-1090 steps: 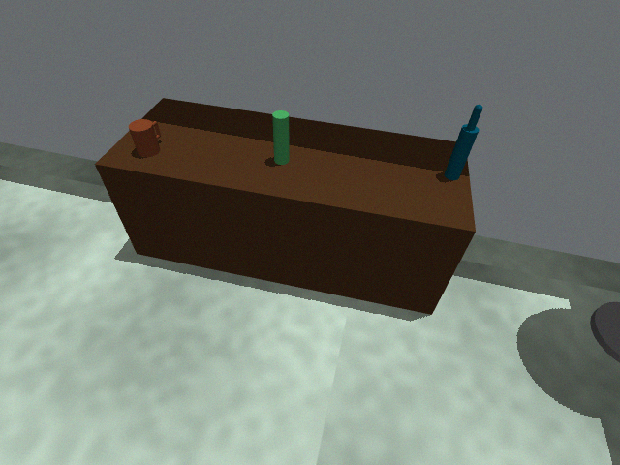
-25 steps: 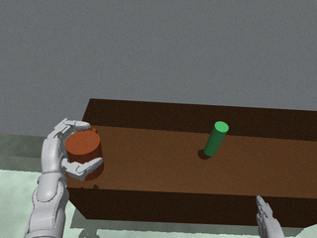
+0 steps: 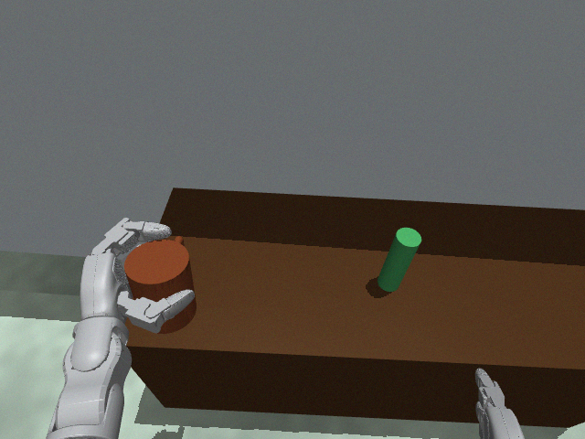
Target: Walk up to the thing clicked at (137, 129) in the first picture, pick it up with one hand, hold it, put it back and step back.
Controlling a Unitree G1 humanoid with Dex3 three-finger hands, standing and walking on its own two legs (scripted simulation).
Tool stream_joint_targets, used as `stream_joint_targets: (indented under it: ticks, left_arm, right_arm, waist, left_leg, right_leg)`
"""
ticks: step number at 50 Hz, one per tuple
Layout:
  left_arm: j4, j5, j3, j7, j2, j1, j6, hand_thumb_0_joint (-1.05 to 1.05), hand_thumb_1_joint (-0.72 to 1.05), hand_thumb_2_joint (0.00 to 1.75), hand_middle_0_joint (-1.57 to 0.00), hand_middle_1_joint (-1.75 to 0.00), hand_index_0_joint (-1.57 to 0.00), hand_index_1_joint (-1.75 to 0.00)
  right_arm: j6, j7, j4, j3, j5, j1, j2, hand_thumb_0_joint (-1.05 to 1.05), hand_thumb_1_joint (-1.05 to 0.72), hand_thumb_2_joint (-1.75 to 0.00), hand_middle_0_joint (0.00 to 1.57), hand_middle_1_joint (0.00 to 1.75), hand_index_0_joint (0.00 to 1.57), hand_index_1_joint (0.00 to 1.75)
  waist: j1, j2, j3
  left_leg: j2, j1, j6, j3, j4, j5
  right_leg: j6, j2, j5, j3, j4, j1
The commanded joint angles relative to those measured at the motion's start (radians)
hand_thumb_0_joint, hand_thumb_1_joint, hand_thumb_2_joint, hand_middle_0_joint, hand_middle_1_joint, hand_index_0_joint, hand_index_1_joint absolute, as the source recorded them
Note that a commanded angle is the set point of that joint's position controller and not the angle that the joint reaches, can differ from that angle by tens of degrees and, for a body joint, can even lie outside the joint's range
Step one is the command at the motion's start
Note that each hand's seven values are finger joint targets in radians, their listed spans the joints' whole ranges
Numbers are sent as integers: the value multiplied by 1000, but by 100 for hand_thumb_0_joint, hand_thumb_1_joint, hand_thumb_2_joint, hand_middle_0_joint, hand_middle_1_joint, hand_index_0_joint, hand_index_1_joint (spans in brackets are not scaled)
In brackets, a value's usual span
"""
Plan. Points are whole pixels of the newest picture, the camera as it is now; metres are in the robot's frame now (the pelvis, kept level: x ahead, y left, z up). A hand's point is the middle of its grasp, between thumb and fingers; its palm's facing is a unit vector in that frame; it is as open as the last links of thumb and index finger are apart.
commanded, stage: hold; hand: left
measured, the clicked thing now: (168, 277) +0.34 +0.17 +0.06
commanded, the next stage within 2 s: crouch in 1.64 s
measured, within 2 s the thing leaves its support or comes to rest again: neither
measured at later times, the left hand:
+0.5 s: hand (156, 274) +0.33 +0.17 +0.09, palm faces +0.14 -0.99 +0.01, open 10.8 cm
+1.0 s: hand (153, 273) +0.33 +0.18 +0.08, palm faces +0.16 -0.99 +0.01, open 10.8 cm
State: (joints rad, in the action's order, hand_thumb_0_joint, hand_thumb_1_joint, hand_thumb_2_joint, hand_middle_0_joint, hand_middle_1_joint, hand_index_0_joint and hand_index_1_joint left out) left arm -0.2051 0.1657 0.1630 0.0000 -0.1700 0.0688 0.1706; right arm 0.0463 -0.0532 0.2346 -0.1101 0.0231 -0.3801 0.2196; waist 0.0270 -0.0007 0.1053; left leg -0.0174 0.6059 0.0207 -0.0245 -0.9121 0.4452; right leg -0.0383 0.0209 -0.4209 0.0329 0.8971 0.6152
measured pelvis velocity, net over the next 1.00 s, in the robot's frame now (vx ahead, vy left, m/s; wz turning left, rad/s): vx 0.01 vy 0.00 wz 0.00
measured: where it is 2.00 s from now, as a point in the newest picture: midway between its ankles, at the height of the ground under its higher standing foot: outside the picture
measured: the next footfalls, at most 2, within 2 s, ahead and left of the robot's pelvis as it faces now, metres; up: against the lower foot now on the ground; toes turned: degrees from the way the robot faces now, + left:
none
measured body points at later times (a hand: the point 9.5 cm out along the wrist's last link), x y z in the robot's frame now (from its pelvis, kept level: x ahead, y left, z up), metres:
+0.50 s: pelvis +0.00 +0.00 +0.00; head +0.02 +0.00 +0.45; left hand +0.32 +0.22 +0.09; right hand +0.16 -0.27 -0.04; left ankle +0.01 +0.13 -0.69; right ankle +0.02 -0.14 -0.69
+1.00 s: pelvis +0.01 +0.00 +0.01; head +0.03 +0.00 +0.46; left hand +0.32 +0.23 +0.09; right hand +0.17 -0.27 -0.04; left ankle +0.01 +0.13 -0.69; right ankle +0.02 -0.14 -0.69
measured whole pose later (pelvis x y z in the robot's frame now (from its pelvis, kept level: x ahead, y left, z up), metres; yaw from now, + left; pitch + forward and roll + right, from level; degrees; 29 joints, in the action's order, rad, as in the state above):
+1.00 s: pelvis +0.01 +0.00 +0.01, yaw +0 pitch +8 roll +0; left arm -0.21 0.17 0.17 0.02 -0.17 0.05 0.17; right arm 0.01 -0.05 0.31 -0.11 0.02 -0.35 0.22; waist 0.02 0.00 0.09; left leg -0.02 0.57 0.02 -0.03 -0.87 0.44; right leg -0.03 0.02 -0.41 0.03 0.86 0.58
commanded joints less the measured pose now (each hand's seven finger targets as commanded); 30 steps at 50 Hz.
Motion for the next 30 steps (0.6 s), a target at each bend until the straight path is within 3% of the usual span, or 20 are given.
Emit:
stream_joint_targets:
  ticks: [1, 3, 4, 5, 6, 8, 9, 10, 11, 13, 15, 18, 20, 22, 23, 25, 26, 27, 29, 30]
  left_arm:
    - [178, 5, 50, -1, -109, 237, 58, 0, 8, 128, -134, -149, -136, -149]
    - [221, 12, 72, -4, -128, 248, 71, 0, 8, 128, -134, -149, -137, -149]
    - [176, 9, 45, -3, -96, 212, 70, 0, 7, 128, -134, -149, -137, -149]
    - [253, 14, 60, -3, -114, 250, 82, 0, 9, 131, -135, -151, -138, -151]
    - [236, 9, 59, -9, -121, 239, 85, 0, 7, 128, -134, -150, -137, -150]
    - [246, 8, 47, -6, -108, 241, 98, 0, 4, 128, -134, -150, -137, -150]
    - [297, 11, 73, -9, -143, 272, 105, 0, 6, 128, -134, -150, -137, -150]
    - [261, 4, 40, -9, -115, 249, 106, 0, 5, 127, -133, -148, -135, -148]
    - [252, 8, 40, -5, -107, 240, 106, 0, 6, 127, -133, -148, -135, -149]
    - [280, 4, 59, -8, -144, 273, 107, 0, 7, 129, -132, -149, -134, -149]
    - [224, 0, 36, -6, -118, 257, 94, 0, 5, 129, -133, -149, -135, -149]
    - [164, 19, 38, 7, -102, 254, 82, 0, 8, 129, -132, -148, -135, -149]
    - [169, 15, 28, 14, -105, 266, 70, 0, 10, 131, -134, -150, -136, -150]
    - [207, 14, 5, 17, -87, 253, 65, 0, 7, 130, -134, -149, -136, -150]
    - [259, 15, 23, 13, -111, 287, 66, 0, 9, 130, -134, -150, -136, -150]
    - [222, 18, 28, 10, -104, 269, 60, 0, 7, 129, -131, -147, -134, -147]
    - [211, 22, 61, 1, -123, 268, 60, 0, 6, 128, -132, -147, -134, -148]
    - [132, 16, 61, -2, -113, 257, 53, 0, 6, 127, -132, -147, -134, -148]
    - [215, 17, 82, -12, -133, 303, 70, 0, 3, 128, -131, -146, -132, -147]
    - [251, 11, 80, -15, -146, 319, 77, 0, 4, 128, -131, -147, -133, -147]
  right_arm:
    - [-55, -5, -162, -70, 1, 45, 139, 0, 53, -5, 5, 5, 5, 5]
    - [-56, -4, -173, -95, 1, 57, 165, 0, 53, -5, 5, 5, 5, 5]
    - [-53, 0, -135, -75, -1, 42, 135, 0, 53, -5, 5, 5, 5, 5]
    - [-62, -1, -198, -86, 0, 53, 153, 0, 53, -5, 5, 5, 5, 5]
    - [-63, -4, -173, -107, -1, 54, 175, 0, 52, -6, 5, 5, 5, 5]
    - [-65, 1, -171, -48, -2, 58, 112, 0, 52, -6, 5, 5, 5, 5]
    - [-67, -5, -180, -83, -1, 69, 146, 0, 52, -6, 5, 5, 5, 5]
    - [-65, -5, -120, -74, -4, 43, 127, 0, 52, -6, 5, 5, 5, 5]
    - [-67, -3, -129, -58, -2, 60, 117, 0, 52, -6, 5, 5, 5, 5]
    - [-73, -11, -160, -91, -3, 56, 158, 0, 52, -6, 5, 5, 5, 5]
    - [-69, -9, -117, -56, -2, 20, 121, 0, 52, -6, 5, 5, 5, 5]
    - [-76, -14, -97, -88, -1, 65, 157, 0, 52, -6, 5, 5, 5, 5]
    - [-77, -11, -104, -60, 1, 44, 129, 0, 53, -6, 5, 5, 5, 5]
    - [-83, -10, -100, -64, 2, 48, 139, 0, 53, -6, 5, 5, 5, 5]
    - [-87, -14, -142, -82, 4, 66, 162, 0, 53, -6, 5, 5, 5, 5]
    - [-81, -7, -79, -59, 1, 36, 132, 0, 53, -6, 5, 5, 5, 5]
    - [-86, -12, -110, -95, 3, 71, 171, 0, 53, -6, 5, 5, 5, 5]
    - [-76, -7, -34, -57, 1, 40, 116, 0, 52, -6, 5, 5, 5, 5]
    - [-84, -7, -138, -82, 1, 118, 159, 0, 52, -6, 5, 5, 5, 5]
    - [-81, -10, -141, -80, -2, 92, 150, 0, 52, -6, 5, 5, 5, 5]
  waist:
    - [-1, -17, 177]
    - [-10, -7, 201]
    - [-12, 1, 185]
    - [-8, -1, 250]
    - [-4, -8, 232]
    - [-11, 3, 227]
    - [-10, 4, 254]
    - [-4, 17, 205]
    - [-7, 11, 189]
    - [9, 18, 262]
    - [11, 16, 211]
    - [18, -21, 164]
    - [20, -10, 182]
    - [8, -9, 156]
    - [8, -3, 216]
    - [-6, 4, 182]
    - [1, -24, 195]
    - [-5, -16, 152]
    - [-9, -33, 228]
    - [-9, -11, 253]
  left_leg:
    - [13, -91, -19, 34, 161, -178]
    - [11, -98, -15, 29, 165, -192]
    - [15, -94, -16, 30, 163, -182]
    - [14, -119, -17, 31, 155, -211]
    - [15, -122, -17, 29, 159, -214]
    - [17, -116, -18, 32, 155, -198]
    - [16, -122, -18, 30, 156, -206]
    - [17, -113, -17, 31, 163, -189]
    - [15, -106, -17, 30, 168, -174]
    - [14, -144, -16, 28, 162, -203]
    - [14, -127, -15, 30, 165, -201]
    - [12, -112, -21, 29, 173, -156]
    - [17, -128, -24, 38, 169, -159]
    - [16, -125, -22, 35, 185, -149]
    - [15, -150, -21, 36, 183, -183]
    - [14, -130, -18, 30, 181, -206]
    - [12, -141, -19, 30, 179, -222]
    - [13, -108, -21, 31, 171, -208]
    - [11, -136, -19, 28, 174, -230]
    - [13, -151, -19, 32, 166, -251]
  right_leg:
    - [32, -23, 195, -54, -131, -93]
    - [35, -22, 197, -57, -122, -113]
    - [34, -23, 191, -57, -124, -109]
    - [33, -23, 219, -54, -122, -135]
    - [33, -24, 223, -54, -117, -136]
    - [31, -23, 209, -50, -126, -129]
    - [31, -21, 217, -50, -123, -140]
    - [33, -23, 202, -51, -125, -119]
    - [33, -23, 185, -52, -128, -108]
    - [32, -23, 215, -49, -126, -134]
    - [33, -22, 214, -48, -128, -118]
    - [28, -23, 179, -53, -150, -93]
    - [27, -21, 188, -48, -161, -105]
    - [28, -23, 173, -55, -160, -106]
    - [31, -23, 204, -54, -155, -126]
    - [32, -24, 216, -60, -149, -130]
    - [30, -26, 232, -60, -146, -136]
    - [31, -22, 223, -56, -146, -112]
    - [31, -22, 238, -54, -143, -149]
    - [30, -20, 260, -51, -143, -168]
